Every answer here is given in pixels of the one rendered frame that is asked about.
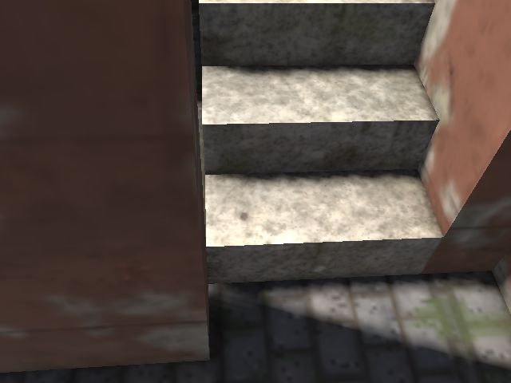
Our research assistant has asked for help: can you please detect stairs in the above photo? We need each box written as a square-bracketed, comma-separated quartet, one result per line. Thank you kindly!
[199, 0, 444, 284]

